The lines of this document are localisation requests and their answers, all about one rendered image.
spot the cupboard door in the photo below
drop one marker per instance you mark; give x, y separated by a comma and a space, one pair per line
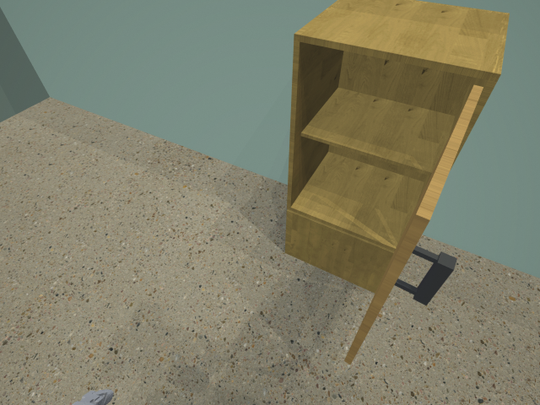
418, 221

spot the handle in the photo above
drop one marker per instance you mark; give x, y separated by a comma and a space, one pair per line
443, 266

